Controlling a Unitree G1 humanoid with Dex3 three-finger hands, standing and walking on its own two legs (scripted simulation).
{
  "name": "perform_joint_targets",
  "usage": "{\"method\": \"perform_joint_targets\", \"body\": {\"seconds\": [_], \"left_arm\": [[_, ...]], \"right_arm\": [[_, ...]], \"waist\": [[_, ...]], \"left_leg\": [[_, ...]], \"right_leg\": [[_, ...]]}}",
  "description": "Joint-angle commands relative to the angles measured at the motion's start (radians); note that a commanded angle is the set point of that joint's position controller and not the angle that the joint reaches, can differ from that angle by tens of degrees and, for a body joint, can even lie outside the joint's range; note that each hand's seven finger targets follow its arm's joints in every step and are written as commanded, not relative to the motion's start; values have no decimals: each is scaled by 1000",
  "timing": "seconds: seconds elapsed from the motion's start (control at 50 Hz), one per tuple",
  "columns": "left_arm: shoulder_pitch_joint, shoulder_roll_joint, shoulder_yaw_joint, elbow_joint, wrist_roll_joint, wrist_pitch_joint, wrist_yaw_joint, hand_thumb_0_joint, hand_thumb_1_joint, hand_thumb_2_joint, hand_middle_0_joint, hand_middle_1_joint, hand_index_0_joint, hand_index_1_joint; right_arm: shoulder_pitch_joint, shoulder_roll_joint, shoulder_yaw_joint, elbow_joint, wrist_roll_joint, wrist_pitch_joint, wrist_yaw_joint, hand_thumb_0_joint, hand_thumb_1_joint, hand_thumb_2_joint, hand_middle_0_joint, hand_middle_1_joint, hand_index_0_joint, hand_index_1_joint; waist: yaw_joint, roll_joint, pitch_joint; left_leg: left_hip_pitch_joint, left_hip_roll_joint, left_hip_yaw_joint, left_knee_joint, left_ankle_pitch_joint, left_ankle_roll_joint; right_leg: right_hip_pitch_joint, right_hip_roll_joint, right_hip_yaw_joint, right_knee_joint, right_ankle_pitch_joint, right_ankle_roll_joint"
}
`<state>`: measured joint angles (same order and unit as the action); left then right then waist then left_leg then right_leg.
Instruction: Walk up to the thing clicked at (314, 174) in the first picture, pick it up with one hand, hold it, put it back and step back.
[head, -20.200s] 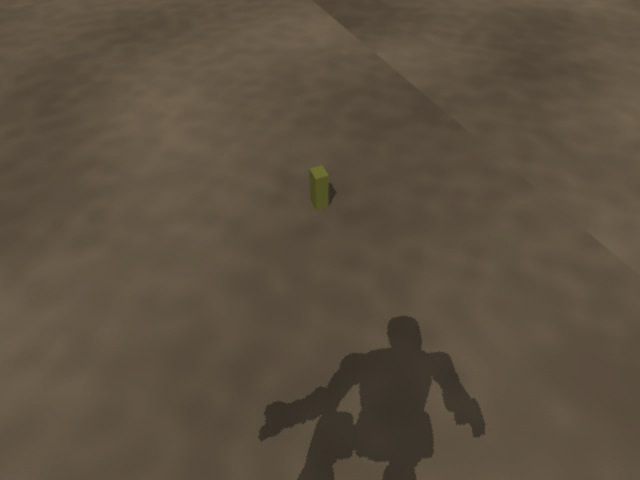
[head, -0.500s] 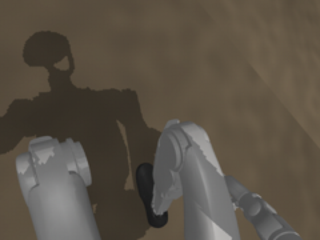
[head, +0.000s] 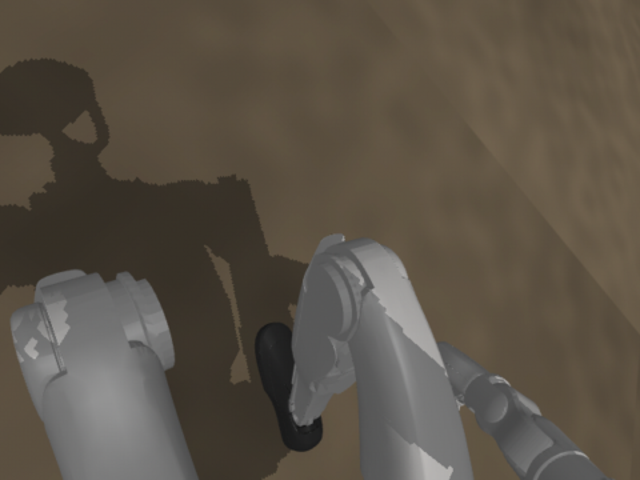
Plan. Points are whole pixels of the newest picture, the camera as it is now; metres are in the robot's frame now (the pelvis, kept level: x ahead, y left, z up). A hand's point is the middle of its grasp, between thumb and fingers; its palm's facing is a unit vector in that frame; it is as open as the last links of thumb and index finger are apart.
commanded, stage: lower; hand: left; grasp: from the side
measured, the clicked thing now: out of the picture +0.39 +0.39 -0.18
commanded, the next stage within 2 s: loosen in 0.20 s
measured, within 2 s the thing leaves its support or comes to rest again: neither
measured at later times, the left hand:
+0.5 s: hand out of the picture +0.38 +0.41 -0.16, palm faces +0.66 -0.75 -0.02, open 11.0 cm
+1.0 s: hand out of the picture +0.38 +0.41 -0.15, palm faces +0.66 -0.75 +0.00, open 14.4 cm
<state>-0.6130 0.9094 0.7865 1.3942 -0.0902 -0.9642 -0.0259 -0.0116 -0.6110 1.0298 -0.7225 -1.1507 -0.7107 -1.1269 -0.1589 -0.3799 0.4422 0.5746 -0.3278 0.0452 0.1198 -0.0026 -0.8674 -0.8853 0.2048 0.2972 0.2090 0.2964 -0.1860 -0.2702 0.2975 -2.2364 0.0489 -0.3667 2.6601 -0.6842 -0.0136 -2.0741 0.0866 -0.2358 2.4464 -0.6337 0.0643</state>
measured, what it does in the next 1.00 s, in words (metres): stands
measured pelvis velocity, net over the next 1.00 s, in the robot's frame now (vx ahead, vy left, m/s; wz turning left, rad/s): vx -0.01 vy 0.00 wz -0.02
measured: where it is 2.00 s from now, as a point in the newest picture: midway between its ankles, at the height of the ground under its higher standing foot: (216, 442)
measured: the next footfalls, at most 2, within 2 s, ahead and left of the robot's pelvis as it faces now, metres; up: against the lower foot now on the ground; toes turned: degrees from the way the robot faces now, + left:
none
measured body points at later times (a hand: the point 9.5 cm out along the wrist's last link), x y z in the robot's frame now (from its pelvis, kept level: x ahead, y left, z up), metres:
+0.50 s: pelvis +0.00 +0.00 +0.00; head +0.21 +0.20 +0.34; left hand +0.34 +0.44 -0.16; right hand +0.19 -0.24 -0.03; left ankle +0.08 +0.13 -0.24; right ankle +0.13 -0.12 -0.24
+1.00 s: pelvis -0.01 +0.00 +0.00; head +0.20 +0.20 +0.34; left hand +0.34 +0.44 -0.15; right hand +0.19 -0.23 -0.03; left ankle +0.08 +0.13 -0.24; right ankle +0.13 -0.12 -0.24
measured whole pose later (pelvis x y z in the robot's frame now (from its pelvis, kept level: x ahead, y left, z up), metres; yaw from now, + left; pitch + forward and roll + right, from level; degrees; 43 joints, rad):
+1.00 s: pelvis -0.01 +0.00 +0.00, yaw -1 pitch +10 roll -17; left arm -0.62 0.94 0.74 1.44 -0.13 -1.02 -0.03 -0.01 -0.39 0.30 -0.40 -0.41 -0.44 -0.38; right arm -0.17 -0.38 0.49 0.54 -0.34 0.05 0.12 0.00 -0.85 -0.88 0.21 0.30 0.21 0.30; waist -0.18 -0.29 0.30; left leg -2.22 0.06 -0.38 2.67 -0.68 0.00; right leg -2.05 0.10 -0.25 2.43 -0.62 0.07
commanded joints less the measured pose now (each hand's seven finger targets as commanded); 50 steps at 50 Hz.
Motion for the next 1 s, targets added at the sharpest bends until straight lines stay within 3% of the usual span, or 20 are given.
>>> {"method": "perform_joint_targets", "body": {"seconds": [0.0,0.04,0.12,0.14,0.16,0.18,0.26,0.28,0.3,0.34,0.42,0.46,0.52,0.54,0.6,0.64,0.74,0.92,0.96,0.98], "left_arm": [[-181,298,21,-183,-20,-101,6,0,80,1244,-1199,-1435,-1249,-1408],[-194,324,31,-190,-20,-102,11,0,61,1227,-1191,-1415,-1239,-1390],[-180,301,8,-163,-19,-103,9,0,56,1223,-1195,-1412,-1241,-1389],[-195,337,21,-185,-13,-105,12,0,59,1231,-1208,-1422,-1255,-1399],[-187,308,8,-158,-17,-104,9,0,69,1244,-1208,-1430,-1257,-1406],[-196,330,19,-167,-20,-105,11,0,49,1220,-1202,-1411,-1249,-1388],[-171,303,5,-134,-25,-108,9,0,62,1218,-1198,-1406,-1245,-1383],[-187,313,3,-134,-26,-111,10,0,77,1217,-1211,-1414,-1260,-1388],[-171,300,-1,-127,-24,-112,8,0,101,1137,-1229,-1368,-1283,-1336],[-190,308,2,-144,-31,-117,5,0,-2,977,-1094,-1208,-1159,-1176],[-200,309,-6,-138,-33,-122,4,0,-112,701,-982,-1009,-1042,-960],[-205,308,-8,-146,-37,-123,3,0,-138,625,-904,-919,-963,-870],[-205,288,-22,-140,-36,-124,-1,0,-275,497,-689,-713,-734,-677],[-211,276,-39,-123,-32,-122,-2,0,-295,469,-642,-665,-686,-631],[-191,287,-32,-104,-35,-112,-6,0,-332,402,-572,-576,-610,-546],[-186,253,-47,-91,-33,-107,-9,0,-332,399,-553,-564,-591,-534],[-184,266,-40,-93,-36,-104,-4,0,-343,331,-441,-454,-476,-424],[-196,256,-43,-97,-40,-113,-2,0,-375,244,-330,-339,-366,-308],[-199,251,-62,-84,-30,-117,-2,0,-380,209,-288,-288,-322,-258],[-193,272,-45,-85,-29,-114,-1,0,-351,243,-257,-320,-299,-283]], "right_arm": [[38,-352,-111,-19,-7,10,-26,0,-865,-891,200,300,200,300],[37,-350,-104,-23,-9,9,-26,0,-867,-891,200,300,200,300],[31,-349,-98,-17,-9,9,-29,0,-870,-892,200,300,200,300],[21,-360,-101,-29,-9,10,-31,0,-869,-891,200,300,200,300],[27,-355,-96,-26,-13,10,-30,0,-864,-890,200,300,200,300],[24,-358,-96,-27,-10,10,-31,0,-866,-890,200,300,200,300],[15,-354,-88,-38,-11,8,-31,0,-861,-889,200,300,200,300],[11,-360,-85,-43,-9,9,-31,0,-863,-889,200,300,200,300],[14,-358,-85,-44,-11,10,-29,0,-860,-884,201,300,200,300],[11,-360,-88,-41,-12,10,-32,0,-859,-876,201,299,200,299],[6,-361,-83,-44,-10,6,-31,0,-865,-877,201,300,201,300],[14,-354,-81,-42,-11,5,-31,0,-858,-875,201,300,201,300],[14,-360,-83,-39,-12,5,-32,0,-866,-883,202,301,201,301],[20,-355,-79,-36,-12,8,-31,0,-864,-883,202,301,201,301],[14,-357,-82,-44,-9,8,-32,0,-861,-884,202,301,201,301],[18,-357,-83,-44,-12,11,-32,0,-862,-884,202,301,201,301],[3,-354,-79,-64,-6,18,-27,0,-858,-884,202,301,201,301],[14,-350,-74,-56,-10,18,-27,0,-856,-883,202,301,201,301],[15,-352,-74,-47,-11,22,-28,0,-858,-884,202,301,202,301],[7,-356,-76,-60,-9,22,-29,0,-844,-879,202,301,202,301]], "waist": [[-72,600,-611],[-76,589,-623],[-78,579,-580],[-76,598,-582],[-89,595,-587],[-85,585,-584],[-83,561,-558],[-94,559,-546],[-88,561,-553],[-89,571,-554],[-97,566,-539],[-94,557,-546],[-97,571,-541],[-108,569,-538],[-97,548,-543],[-96,559,-540],[-89,534,-514],[-102,539,-536],[-106,550,-512],[-97,546,-505]], "left_leg": [[445,69,97,-339,128,-23],[426,67,103,-324,138,-18],[419,72,94,-335,119,-19],[434,75,89,-341,114,-21],[437,74,91,-332,121,-20],[410,72,95,-328,103,-15],[397,72,88,-331,90,-13],[387,74,82,-335,66,-13],[401,74,80,-339,72,-16],[417,76,81,-338,81,-17],[403,78,73,-342,62,-15],[386,74,86,-328,72,-10],[417,78,71,-342,74,-17],[417,79,68,-346,70,-18],[392,75,81,-333,72,-11],[422,77,69,-349,96,-20],[371,73,71,-351,34,-11],[395,76,69,-339,85,-13],[395,78,63,-351,54,-15],[391,77,61,-356,45,-14]], "right_leg": [[233,23,-106,-159,161,-69],[254,28,-104,-166,173,-68],[229,28,-108,-166,151,-70],[217,27,-112,-161,148,-69],[237,30,-111,-163,160,-67],[236,31,-110,-165,150,-68],[231,33,-117,-169,139,-67],[220,33,-124,-170,121,-67],[227,33,-124,-169,127,-67],[218,33,-123,-169,135,-66],[210,33,-127,-166,125,-66],[234,36,-119,-174,136,-66],[213,35,-126,-165,136,-66],[211,35,-129,-166,132,-67],[224,37,-121,-175,138,-68],[213,35,-127,-166,147,-68],[199,37,-128,-175,105,-69],[221,40,-128,-170,145,-67],[199,36,-130,-167,119,-68],[185,35,-129,-166,112,-70]]}}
